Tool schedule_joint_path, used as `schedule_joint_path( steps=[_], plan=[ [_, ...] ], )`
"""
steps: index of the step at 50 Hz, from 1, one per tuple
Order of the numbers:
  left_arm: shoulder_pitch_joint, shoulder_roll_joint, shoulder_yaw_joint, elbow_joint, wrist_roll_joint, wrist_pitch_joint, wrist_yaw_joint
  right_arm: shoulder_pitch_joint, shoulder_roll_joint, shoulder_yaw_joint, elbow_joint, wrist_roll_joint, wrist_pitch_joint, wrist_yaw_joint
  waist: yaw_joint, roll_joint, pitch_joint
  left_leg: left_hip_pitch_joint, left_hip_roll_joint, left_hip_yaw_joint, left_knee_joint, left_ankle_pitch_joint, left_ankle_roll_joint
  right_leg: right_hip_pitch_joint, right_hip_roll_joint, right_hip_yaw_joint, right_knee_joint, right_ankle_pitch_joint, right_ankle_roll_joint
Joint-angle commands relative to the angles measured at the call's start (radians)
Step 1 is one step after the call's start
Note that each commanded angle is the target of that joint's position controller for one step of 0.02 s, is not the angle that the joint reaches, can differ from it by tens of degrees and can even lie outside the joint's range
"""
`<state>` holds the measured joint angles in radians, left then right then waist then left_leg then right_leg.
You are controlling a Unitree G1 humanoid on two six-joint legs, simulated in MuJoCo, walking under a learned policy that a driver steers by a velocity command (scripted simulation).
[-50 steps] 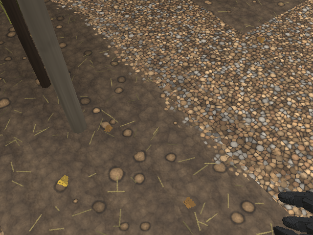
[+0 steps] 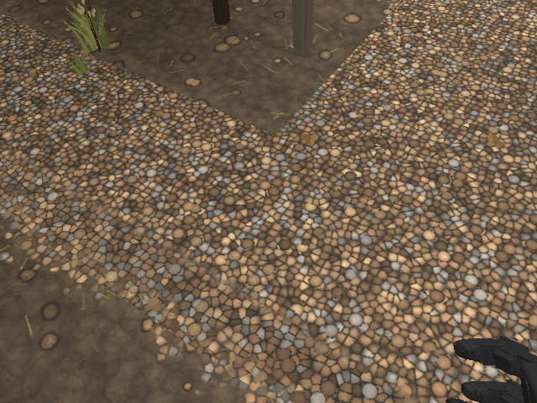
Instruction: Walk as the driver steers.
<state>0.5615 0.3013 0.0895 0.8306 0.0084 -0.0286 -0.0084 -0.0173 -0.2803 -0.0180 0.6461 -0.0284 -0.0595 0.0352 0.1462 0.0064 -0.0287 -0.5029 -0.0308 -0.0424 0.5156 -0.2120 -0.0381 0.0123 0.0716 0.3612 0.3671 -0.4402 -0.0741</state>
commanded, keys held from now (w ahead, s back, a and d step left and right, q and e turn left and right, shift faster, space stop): w+e+shift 1.00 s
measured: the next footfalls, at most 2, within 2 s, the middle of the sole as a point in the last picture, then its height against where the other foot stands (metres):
right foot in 0.46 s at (382, 389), level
left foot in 0.84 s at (407, 239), level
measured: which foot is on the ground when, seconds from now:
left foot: down 0.00-0.46, up 0.48-0.82, down 0.84-1.00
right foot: down 0.00-0.02, up 0.04-0.44, down 0.46-0.86, up 0.88-1.00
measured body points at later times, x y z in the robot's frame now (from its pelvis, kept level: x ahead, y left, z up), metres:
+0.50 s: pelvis +0.40 -0.06 -0.04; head +0.44 -0.07 +0.41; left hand +0.72 +0.06 -0.12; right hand +0.24 -0.28 -0.16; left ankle +0.19 +0.15 -0.61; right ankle +0.48 -0.11 -0.73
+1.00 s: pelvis +0.82 -0.24 +0.00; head +0.84 -0.25 +0.45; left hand +1.14 -0.17 -0.10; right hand +0.65 -0.50 -0.09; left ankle +0.93 -0.17 -0.73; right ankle +0.68 -0.23 -0.62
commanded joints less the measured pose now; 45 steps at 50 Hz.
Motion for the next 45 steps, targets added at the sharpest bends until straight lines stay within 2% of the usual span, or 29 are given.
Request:
schedule_joint_path(
  steps=[1,2,3,4,5,7,10,15,17,18,20,22,23,24,25,26,27,28,30,32,34,37,39,40,41,42,43,44,45],
  plan=[
    [-0.204,0.148,0.031,-0.113,-0.013,-0.045,-0.007,0.431,-0.267,-0.09,0.012,-0.012,-0.032,-0.058,-0.345,0.054,-0.242,0.836,0.19,-0.164,-0.057,-0.277,0.078,-0.485,-0.022,-0.036,0.503,0.484,-0.038],
    [-0.152,0.029,-0.002,-0.167,-0.04,-0.05,-0.009,0.483,-0.347,-0.103,0.013,-0.035,-0.023,-0.066,-0.297,0.344,-0.355,0.983,0.462,-0.707,-0.266,-0.755,0.137,-0.736,0.092,-0.15,0.786,-0.12,-0.023],
    [-0.166,0.075,-0.01,-0.147,-0.024,-0.031,0.002,0.357,-0.275,-0.093,0.001,-0.034,-0.015,-0.068,-0.231,0.251,-0.214,0.821,0.478,-0.801,-0.29,-0.759,0.158,-0.818,-0.014,-0.203,0.926,-0.012,-0.036],
    [-0.232,0.108,-0.003,-0.137,0.003,-0.021,-0.005,0.305,-0.175,-0.07,-0.014,-0.029,-0.011,-0.067,-0.229,0.103,-0.099,0.7,0.437,-0.633,-0.265,-0.62,0.152,-0.823,-0.066,-0.238,0.937,0.081,-0.039],
    [-0.278,0.098,-0.006,-0.134,0.018,-0.016,-0.019,0.32,-0.135,-0.058,0.007,-0.029,-0.012,-0.064,-0.229,0.033,-0.027,0.624,0.393,-0.46,-0.271,-0.398,0.156,-0.805,-0.107,-0.257,0.907,0.126,-0.029],
    [-0.318,0.077,-0.011,-0.149,0.035,0.009,-0.049,0.332,-0.104,-0.046,0.044,-0.02,-0.026,-0.064,-0.197,0.103,0.06,0.52,0.319,-0.278,-0.33,-0.25,0.145,-0.817,-0.153,-0.277,0.889,0.157,-0.01],
    [-0.422,0.042,-0.028,-0.2,0.027,0.036,-0.072,0.4,-0.054,-0.033,0.103,0.005,-0.051,-0.042,-0.185,0.099,0.104,0.525,0.286,-0.078,-0.343,0.059,0.112,-0.89,-0.172,-0.303,0.897,0.21,-0.009],
    [-0.61,0.038,-0.06,-0.293,0.024,0.034,-0.099,0.382,-0.078,-0.032,0.14,0.003,-0.071,-0.041,-0.151,0.06,0.173,0.424,0.218,0.213,-0.408,0.427,0.069,-0.798,-0.141,-0.432,0.635,0.4,-0.016],
    [-0.664,0.026,-0.075,-0.305,0.022,0.032,-0.109,0.419,-0.113,-0.036,0.16,0.0,-0.072,-0.046,-0.156,0.034,0.184,0.411,0.199,0.293,-0.392,0.754,0.035,-0.644,-0.079,-0.541,0.471,0.424,-0.054],
    [-0.657,0.036,-0.074,-0.297,0.021,0.032,-0.108,0.448,-0.144,-0.042,0.164,0.002,-0.071,-0.052,-0.149,0.05,0.152,0.447,0.206,0.304,-0.334,1.017,0.026,-0.567,-0.034,-0.582,0.444,0.416,-0.071],
    [-0.518,0.085,-0.058,-0.252,0.022,0.031,-0.092,0.452,-0.214,-0.059,0.16,0.002,-0.05,-0.071,-0.054,0.106,0.049,0.514,0.248,0.3,-0.106,1.35,0.016,-0.39,0.032,-0.587,0.411,0.344,-0.106],
    [-0.109,0.182,-0.008,-0.129,0.022,0.023,-0.062,0.346,-0.251,-0.068,0.118,-0.007,-0.02,-0.075,0.144,0.111,-0.128,0.34,0.282,0.257,0.409,1.298,0.038,0.072,0.044,-0.47,0.34,0.284,-0.183],
    [-0.049,0.23,0.035,-0.097,-0.017,0.032,-0.032,0.297,-0.221,-0.07,0.111,-0.001,-0.015,-0.057,0.16,-0.063,-0.149,0.11,0.098,0.268,0.841,0.418,0.032,0.296,-0.003,-0.356,0.214,0.283,-0.212],
    [-0.206,0.346,0.046,-0.147,0.024,0.048,-0.021,0.43,-0.105,-0.035,0.017,-0.012,-0.03,-0.04,-0.073,-0.226,-0.195,-0.272,0.017,0.186,1.184,-0.295,-0.005,0.472,-0.26,0.118,0.226,0.383,-0.34],
    [-0.144,0.34,0.057,-0.181,0.025,0.058,-0.013,0.346,-0.168,-0.038,-0.036,-0.003,-0.053,-0.044,0.017,-0.07,-0.356,-0.369,0.015,-0.023,1.242,-0.239,-0.001,0.527,-0.329,0.377,0.042,0.107,-0.448],
    [-0.171,0.299,0.049,-0.157,0.017,0.052,-0.002,0.286,-0.165,-0.028,-0.057,-0.005,-0.067,-0.04,-0.021,0.018,-0.174,-0.407,0.076,-0.053,1.111,-0.175,0.01,0.344,-0.329,0.393,-0.095,0.006,-0.393],
    [-0.202,0.246,0.034,-0.136,0.014,0.038,0.005,0.268,-0.157,-0.023,-0.06,-0.012,-0.066,-0.041,-0.088,0.072,-0.017,-0.36,0.121,-0.049,0.964,-0.156,0.009,0.142,-0.289,0.316,-0.132,0.067,-0.347],
    [-0.249,0.225,0.026,-0.132,0.016,0.021,0.01,0.269,-0.141,-0.018,-0.037,-0.034,-0.05,-0.044,-0.138,0.112,0.057,-0.278,0.144,-0.038,0.902,-0.184,0.005,-0.019,-0.216,0.201,-0.133,0.158,-0.302],
    [-0.276,0.174,0.002,-0.135,0.007,-0.011,0.011,0.322,-0.133,-0.013,-0.025,-0.056,-0.003,-0.042,-0.209,0.093,0.107,-0.154,0.178,-0.033,0.776,-0.24,-0.028,-0.251,-0.149,0.098,-0.128,0.318,-0.303],
    [-0.297,0.184,0.005,-0.138,0.004,-0.034,0.006,0.226,-0.111,-0.004,-0.077,-0.048,0.012,-0.034,-0.206,0.054,0.13,-0.081,0.185,0.001,0.576,-0.171,-0.052,-0.407,-0.098,0.05,-0.192,0.259,-0.293],
    [-0.277,0.196,0.016,-0.132,0.009,-0.043,0.0,0.088,-0.076,0.013,-0.125,-0.027,0.008,-0.015,-0.158,0.023,0.159,0.012,0.169,0.014,0.358,0.059,-0.05,-0.473,-0.054,0.019,-0.216,0.29,-0.25],
    [-0.236,0.208,0.027,-0.118,-0.008,-0.047,-0.012,0.033,-0.08,0.012,-0.131,0.005,0.002,-0.007,-0.111,-0.025,0.107,0.15,0.104,0.037,0.153,0.286,-0.023,-0.395,-0.055,0.016,-0.187,0.469,-0.188],
    [-0.213,0.222,0.034,-0.111,-0.01,-0.044,-0.007,0.048,-0.115,0.002,-0.126,0.007,-0.001,-0.015,-0.11,-0.047,0.068,0.201,0.077,0.017,0.074,0.246,-0.007,-0.269,-0.079,0.048,-0.101,0.593,-0.152],
    [-0.215,0.241,0.039,-0.112,-0.006,-0.042,-0.002,0.107,-0.145,-0.011,-0.109,0.007,-0.004,-0.024,-0.141,-0.052,0.024,0.275,0.05,0.011,0.055,0.169,0.002,-0.218,-0.086,0.062,-0.004,0.716,-0.129],
    [-0.233,0.272,0.044,-0.112,0.001,-0.041,-0.004,0.243,-0.189,-0.033,-0.073,0.007,-0.007,-0.036,-0.221,-0.023,-0.065,0.422,0.02,0.026,0.053,0.061,0.011,-0.2,-0.066,0.038,0.176,0.83,-0.102],
    [-0.284,0.273,0.042,-0.12,0.007,-0.047,-0.009,0.455,-0.231,-0.055,-0.026,0.003,-0.009,-0.055,-0.35,-0.001,-0.16,0.661,0.053,0.024,0.066,-0.01,0.023,-0.303,-0.025,-0.003,0.443,0.817,-0.073],
    [-0.313,0.123,0.002,-0.153,0.014,-0.062,-0.004,0.669,-0.305,-0.08,0.011,-0.026,-0.015,-0.079,-0.408,0.176,-0.279,0.88,0.292,-0.226,0.015,-0.386,0.042,-0.481,0.048,-0.081,0.822,0.293,-0.066],
    [-0.193,0.038,-0.03,-0.221,-0.037,-0.059,-0.005,0.537,-0.37,-0.089,-0.014,-0.049,-0.012,-0.07,-0.243,0.49,-0.352,0.923,0.524,-0.839,-0.276,-0.645,0.108,-0.726,0.105,-0.19,1.032,-0.09,-0.044],
    [-0.24,0.107,-0.031,-0.185,-0.005,-0.037,0.005,0.384,-0.266,-0.081,-0.044,-0.037,-0.005,-0.064,-0.224,0.278,-0.192,0.77,0.487,-0.816,-0.299,-0.758,0.137,-0.814,0.0,-0.222,1.089,0.042,-0.051]
  ],
)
